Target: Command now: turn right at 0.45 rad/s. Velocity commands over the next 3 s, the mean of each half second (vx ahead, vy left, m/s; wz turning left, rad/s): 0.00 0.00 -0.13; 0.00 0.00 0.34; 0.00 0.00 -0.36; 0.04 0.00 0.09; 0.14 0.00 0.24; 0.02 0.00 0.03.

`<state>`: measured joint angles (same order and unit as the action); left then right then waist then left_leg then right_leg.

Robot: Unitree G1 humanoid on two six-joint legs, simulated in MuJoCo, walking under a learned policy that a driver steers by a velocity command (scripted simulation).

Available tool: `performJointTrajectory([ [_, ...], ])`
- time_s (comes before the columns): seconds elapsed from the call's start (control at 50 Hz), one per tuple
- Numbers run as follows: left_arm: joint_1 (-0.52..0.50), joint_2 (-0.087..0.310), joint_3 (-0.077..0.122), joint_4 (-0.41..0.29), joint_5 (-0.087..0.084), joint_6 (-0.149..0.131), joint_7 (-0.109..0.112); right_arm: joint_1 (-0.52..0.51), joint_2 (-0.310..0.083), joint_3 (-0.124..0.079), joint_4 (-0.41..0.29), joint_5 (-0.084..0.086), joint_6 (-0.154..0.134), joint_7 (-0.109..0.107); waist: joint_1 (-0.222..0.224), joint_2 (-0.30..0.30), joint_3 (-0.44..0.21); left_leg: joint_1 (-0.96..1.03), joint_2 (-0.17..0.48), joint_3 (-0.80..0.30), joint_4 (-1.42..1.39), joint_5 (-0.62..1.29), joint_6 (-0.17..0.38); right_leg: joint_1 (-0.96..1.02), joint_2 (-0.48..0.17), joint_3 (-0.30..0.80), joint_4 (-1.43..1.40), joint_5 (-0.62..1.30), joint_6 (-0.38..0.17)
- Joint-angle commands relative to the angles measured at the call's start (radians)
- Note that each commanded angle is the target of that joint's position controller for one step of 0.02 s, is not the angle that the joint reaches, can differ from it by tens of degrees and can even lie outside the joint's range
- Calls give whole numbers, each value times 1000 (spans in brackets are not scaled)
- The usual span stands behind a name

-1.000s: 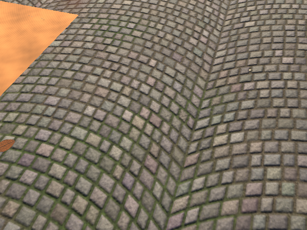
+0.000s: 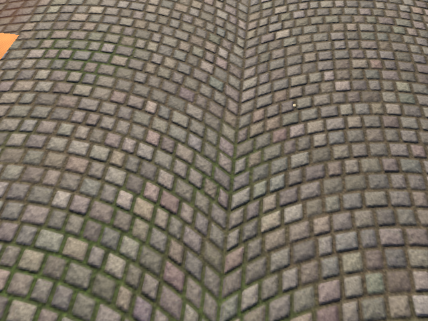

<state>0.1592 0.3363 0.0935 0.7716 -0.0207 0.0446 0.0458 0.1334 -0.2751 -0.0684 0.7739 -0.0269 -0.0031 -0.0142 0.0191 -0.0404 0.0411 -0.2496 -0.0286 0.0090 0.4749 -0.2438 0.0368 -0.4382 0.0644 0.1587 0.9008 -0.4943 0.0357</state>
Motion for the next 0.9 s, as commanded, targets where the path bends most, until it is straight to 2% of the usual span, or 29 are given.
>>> performJointTrajectory([
  [0.02,83,132,47,-14,8,3,11,-84,-119,-22,-84,13,-25,-7,23,138,-52,130,301,-260,-177,298,166,-162,-43,18,269,21,29],
  [0.1,14,62,20,-49,1,-1,7,-8,-119,-14,-38,17,-20,-18,-22,170,-65,195,268,-160,-170,438,197,-138,-34,-23,159,91,67],
  [0.16,-21,29,-4,-66,12,-4,-2,-16,-139,-16,-20,22,-13,-18,-35,184,-89,201,272,-132,-163,422,198,-23,-80,-69,-51,91,75],
  [0.18,-30,22,-11,-69,13,-5,-7,-21,-153,-19,-15,24,-11,-15,-40,196,-88,174,270,-121,-163,426,197,36,-89,-98,-119,85,71],
  [0.24,-11,43,-9,-56,10,-6,-16,-2,-176,-21,11,35,-3,-4,-39,202,-84,147,269,-127,-131,446,192,150,-72,-158,-307,163,49],
  [0.28,38,49,-7,-30,18,-8,-22,17,-153,-11,36,50,-3,-1,-4,171,-72,96,239,-109,-86,401,133,290,-63,-166,-566,376,-4],
  [0.3,47,95,0,-33,23,-6,-17,53,-129,0,48,39,-13,3,-13,112,-102,29,211,-87,-54,311,67,410,-127,-82,-578,534,-39],
  [0.32,57,172,12,-41,31,-1,-7,85,-89,14,37,1,-27,15,-61,-82,-159,-56,125,-5,47,84,-4,507,-276,65,-507,809,-109],
  [0.34,-4,77,-15,-28,37,-6,-15,85,-43,27,49,2,-28,15,-74,-138,-165,13,97,0,-31,-66,-50,375,-314,72,-519,678,-195],
  [0.36,-47,22,-27,-35,41,-17,-30,36,-81,25,55,4,-23,14,-57,-76,-121,67,100,-3,-63,11,-67,321,-246,28,-537,491,-167],
  [0.38,-46,29,-23,-23,46,-24,-33,-3,-109,17,58,13,-18,13,-35,-65,-88,42,90,6,-59,61,-67,319,-192,-18,-539,405,-121],
  [0.42,-35,88,-8,-10,42,-37,-27,-13,-143,9,60,25,-1,2,-26,-69,-40,-4,82,-3,-36,99,-57,314,-177,-42,-536,407,-93],
  [0.46,-1,114,4,5,31,-37,-11,-18,-150,4,53,36,6,-4,-17,-75,-32,-55,65,1,31,88,-52,329,-213,-28,-538,432,-116],
  [0.5,18,125,13,10,28,-31,2,-10,-135,0,48,42,13,-7,-8,-105,-31,-124,48,18,142,-14,-55,338,-292,16,-555,473,-178],
  [0.54,4,119,15,-8,40,-34,13,-10,-132,-11,39,48,27,-3,12,-151,-39,-214,57,-2,418,-323,-56,330,-406,88,-585,571,-272],
  [0.56,-7,113,13,-15,43,-40,15,-4,-134,-19,36,55,36,0,8,-127,-34,-260,75,-34,557,-396,-61,324,-450,97,-592,649,-309],
  [0.6,-81,106,14,-26,27,-50,14,27,-118,-22,39,57,51,1,-34,-72,-24,-264,109,-49,544,-342,-71,306,-420,9,-586,654,-279],
  [0.64,-128,112,18,-30,21,-48,10,27,-104,-17,34,49,55,10,-39,-72,-46,-181,112,-11,438,-256,-81,283,-380,-78,-562,671,-244],
  [0.7,-116,130,24,-16,11,-35,8,40,-119,-22,17,51,55,37,-40,-93,-97,-70,75,56,247,-124,-67,305,-368,-139,-488,684,-212],
  [0.72,-121,132,24,-12,0,-31,8,75,-120,-27,24,52,56,44,-61,-87,-108,-4,52,87,139,-32,-49,287,-358,-165,-439,642,-184],
  [0.74,-88,111,20,5,-6,-28,7,116,-135,-36,35,48,56,44,-70,-47,-116,83,22,81,32,56,-18,243,-326,-205,-349,527,-133],
  [0.76,-22,69,11,20,15,-26,-1,124,-213,-59,24,45,52,31,-46,159,-96,192,117,-105,-69,345,40,85,-240,-298,-136,270,-41],
  [0.78,-97,16,-10,-51,57,-29,0,128,-346,-80,-12,23,38,22,-47,412,-87,242,397,-550,-137,644,254,-197,-61,-278,125,-218,46],
  [0.8,-161,60,3,-62,35,-32,7,159,-307,-66,-19,-13,10,33,-103,242,-171,218,426,-595,-168,517,342,-192,-58,-105,295,-242,32],
  [0.82,-157,82,11,-58,12,-31,9,109,-281,-59,-27,-6,-12,32,-71,185,-127,193,382,-508,-174,403,305,-217,-79,-81,325,-157,11],
  [0.84,-134,94,19,-37,11,-30,15,54,-256,-56,-34,20,-21,24,-44,136,-87,175,321,-434,-172,288,239,-227,-103,-76,294,-57,1],
  [0.86,-110,109,25,-12,16,-27,22,3,-206,-40,-41,37,-20,12,-26,121,-77,173,299,-374,-166,264,191,-225,-125,-74,260,25,3],
  [0.88,-82,105,26,8,19,-26,21,-13,-166,-23,-44,36,-19,1,-15,134,-92,145,266,-315,-170,304,170,-162,-127,-81,251,90,11],
  [0.9,-53,90,24,26,17,-26,17,-10,-132,-8,-41,25,-20,-5,-8,141,-113,137,247,-267,-173,343,163,-108,-125,-89,244,141,19],
])
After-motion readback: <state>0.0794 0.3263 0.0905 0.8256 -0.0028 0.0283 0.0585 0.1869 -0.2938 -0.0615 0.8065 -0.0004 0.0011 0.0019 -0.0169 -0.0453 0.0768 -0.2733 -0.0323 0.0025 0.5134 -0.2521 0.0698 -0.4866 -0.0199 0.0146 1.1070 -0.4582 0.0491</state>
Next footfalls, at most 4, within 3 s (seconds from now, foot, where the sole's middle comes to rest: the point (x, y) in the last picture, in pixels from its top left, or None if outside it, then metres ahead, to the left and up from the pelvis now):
0.30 right None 0.03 -0.15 -0.78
0.76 left None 0.02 0.10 -0.78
1.42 right None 0.05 -0.11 -0.78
2.04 left None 0.07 0.11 -0.78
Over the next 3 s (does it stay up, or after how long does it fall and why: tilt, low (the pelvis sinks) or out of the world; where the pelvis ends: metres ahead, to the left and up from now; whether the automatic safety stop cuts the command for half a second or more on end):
stays up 0.26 0.08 0.00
